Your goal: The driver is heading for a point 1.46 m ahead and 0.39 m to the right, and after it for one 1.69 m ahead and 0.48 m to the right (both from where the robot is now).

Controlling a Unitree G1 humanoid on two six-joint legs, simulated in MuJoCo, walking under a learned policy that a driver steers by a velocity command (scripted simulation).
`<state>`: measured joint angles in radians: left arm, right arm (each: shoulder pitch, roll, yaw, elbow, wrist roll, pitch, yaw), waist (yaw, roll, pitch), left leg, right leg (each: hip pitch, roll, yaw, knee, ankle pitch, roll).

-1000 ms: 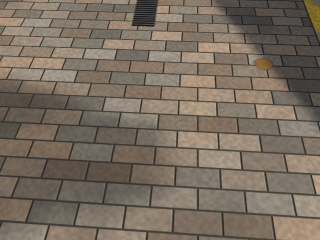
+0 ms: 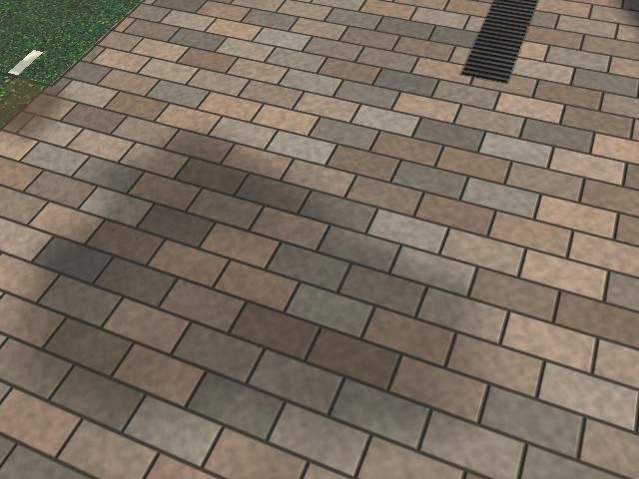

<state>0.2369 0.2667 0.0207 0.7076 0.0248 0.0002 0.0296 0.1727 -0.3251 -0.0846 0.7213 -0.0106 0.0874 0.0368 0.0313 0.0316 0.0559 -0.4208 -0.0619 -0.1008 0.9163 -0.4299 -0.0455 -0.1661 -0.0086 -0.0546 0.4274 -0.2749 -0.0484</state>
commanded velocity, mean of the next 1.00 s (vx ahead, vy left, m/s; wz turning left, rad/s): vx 0.46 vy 0.00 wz -0.28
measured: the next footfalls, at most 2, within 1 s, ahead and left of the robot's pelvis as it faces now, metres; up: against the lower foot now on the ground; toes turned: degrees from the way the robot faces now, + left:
left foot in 0.10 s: +0.03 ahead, +0.13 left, +0.00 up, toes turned -6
right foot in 0.50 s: -0.02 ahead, -0.10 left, +0.00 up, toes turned -27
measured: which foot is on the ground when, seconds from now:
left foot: up 0.00-0.08, down 0.10-0.48, up 0.50-0.96, down 0.98-1.00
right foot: down 0.00-0.12, up 0.14-0.48, down 0.50-0.94, up 0.96-1.00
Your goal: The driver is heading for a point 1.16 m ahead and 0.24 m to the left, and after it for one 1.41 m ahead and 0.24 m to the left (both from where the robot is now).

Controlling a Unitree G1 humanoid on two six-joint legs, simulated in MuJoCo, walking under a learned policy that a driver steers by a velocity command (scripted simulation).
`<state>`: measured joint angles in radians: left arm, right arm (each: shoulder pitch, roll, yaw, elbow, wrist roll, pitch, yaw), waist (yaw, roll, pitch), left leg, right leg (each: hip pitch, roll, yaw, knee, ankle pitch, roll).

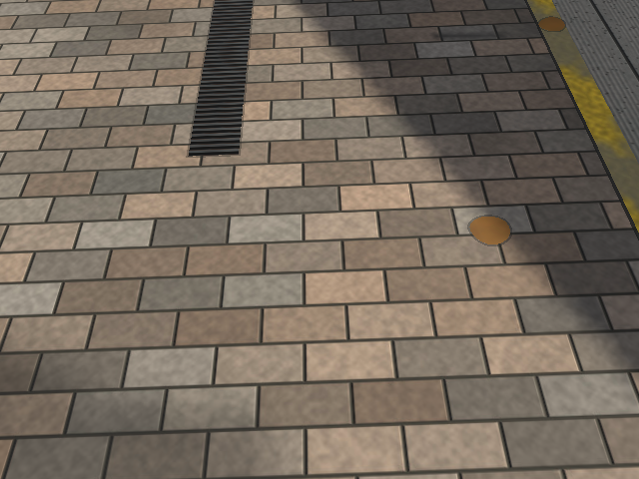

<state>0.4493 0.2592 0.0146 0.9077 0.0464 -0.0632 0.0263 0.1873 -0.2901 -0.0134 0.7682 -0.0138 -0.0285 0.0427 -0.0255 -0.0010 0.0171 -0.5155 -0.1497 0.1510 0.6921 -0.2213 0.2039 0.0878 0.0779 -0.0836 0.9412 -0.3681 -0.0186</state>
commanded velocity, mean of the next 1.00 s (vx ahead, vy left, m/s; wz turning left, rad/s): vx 0.38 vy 0.00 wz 0.45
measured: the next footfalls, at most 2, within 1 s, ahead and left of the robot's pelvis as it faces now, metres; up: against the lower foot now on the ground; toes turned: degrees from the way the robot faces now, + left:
right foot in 0.36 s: +0.58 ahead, -0.09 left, +0.00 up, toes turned +22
left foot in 0.76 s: +0.52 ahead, +0.17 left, +0.00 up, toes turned +34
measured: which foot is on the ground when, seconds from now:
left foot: down 0.00-0.34, up 0.36-0.74, down 0.76-1.00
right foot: up 0.00-0.34, down 0.36-0.76, up 0.78-1.00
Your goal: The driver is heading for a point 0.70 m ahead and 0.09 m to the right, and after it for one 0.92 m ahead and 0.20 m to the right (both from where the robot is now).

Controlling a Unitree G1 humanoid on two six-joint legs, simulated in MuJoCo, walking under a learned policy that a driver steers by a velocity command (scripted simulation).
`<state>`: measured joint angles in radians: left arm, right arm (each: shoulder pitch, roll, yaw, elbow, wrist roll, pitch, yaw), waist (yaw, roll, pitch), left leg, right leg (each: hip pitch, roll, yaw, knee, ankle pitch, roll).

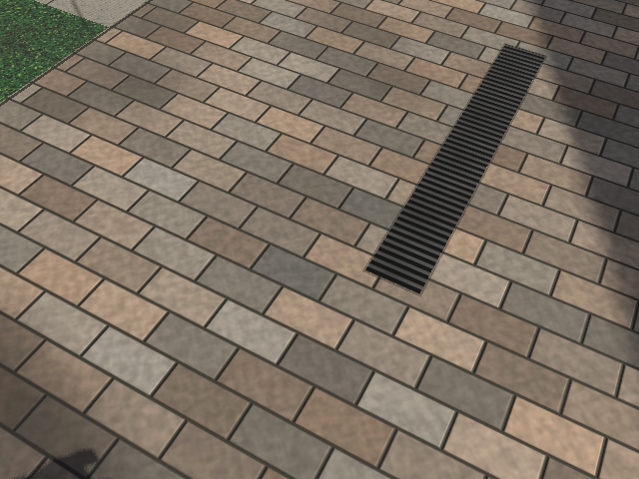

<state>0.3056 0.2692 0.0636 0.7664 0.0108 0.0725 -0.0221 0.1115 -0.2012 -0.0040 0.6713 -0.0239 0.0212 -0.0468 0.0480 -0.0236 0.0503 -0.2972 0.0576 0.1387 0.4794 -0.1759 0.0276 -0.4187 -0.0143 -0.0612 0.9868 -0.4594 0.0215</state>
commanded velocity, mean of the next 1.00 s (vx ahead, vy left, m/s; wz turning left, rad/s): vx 0.27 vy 0.00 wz -0.04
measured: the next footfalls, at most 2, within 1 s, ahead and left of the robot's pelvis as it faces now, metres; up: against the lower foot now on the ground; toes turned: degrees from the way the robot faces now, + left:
right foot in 0.12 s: +0.02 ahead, -0.10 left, +0.00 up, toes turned -11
left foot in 0.68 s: +0.04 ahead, +0.06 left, +0.00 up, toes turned -17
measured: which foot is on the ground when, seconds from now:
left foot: down 0.00-0.12, up 0.14-0.66, down 0.68-1.00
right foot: up 0.00-0.10, down 0.12-0.68, up 0.70-1.00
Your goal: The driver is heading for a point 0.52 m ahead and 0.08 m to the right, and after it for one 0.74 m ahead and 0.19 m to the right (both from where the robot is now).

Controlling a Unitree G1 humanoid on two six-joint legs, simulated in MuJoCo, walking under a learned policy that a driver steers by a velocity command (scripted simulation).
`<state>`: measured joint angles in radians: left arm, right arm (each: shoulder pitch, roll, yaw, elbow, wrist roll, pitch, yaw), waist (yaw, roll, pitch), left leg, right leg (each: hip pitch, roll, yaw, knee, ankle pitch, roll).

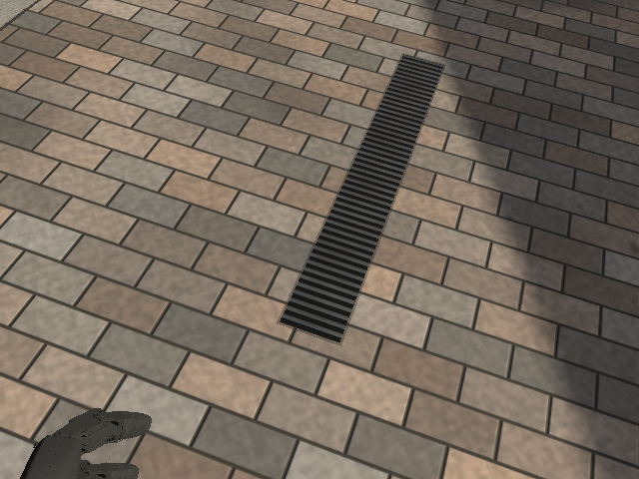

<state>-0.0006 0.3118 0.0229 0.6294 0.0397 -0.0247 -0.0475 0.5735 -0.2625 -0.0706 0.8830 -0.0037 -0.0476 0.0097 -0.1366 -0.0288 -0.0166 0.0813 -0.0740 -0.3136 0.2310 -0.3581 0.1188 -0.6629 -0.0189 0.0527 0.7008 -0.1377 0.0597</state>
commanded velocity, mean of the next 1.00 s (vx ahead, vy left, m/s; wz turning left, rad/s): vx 0.86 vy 0.00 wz -0.30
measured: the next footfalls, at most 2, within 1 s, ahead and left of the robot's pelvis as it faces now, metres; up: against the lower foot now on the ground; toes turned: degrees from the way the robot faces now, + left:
right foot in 0.10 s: +0.25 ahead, -0.14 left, +0.00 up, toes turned +10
left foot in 0.46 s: +0.53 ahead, +0.16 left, +0.00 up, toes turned -1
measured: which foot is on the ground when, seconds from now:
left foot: down 0.00-0.10, up 0.12-0.44, down 0.46-0.84, up 0.86-1.00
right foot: up 0.00-0.08, down 0.10-0.46, up 0.48-0.84, down 0.86-1.00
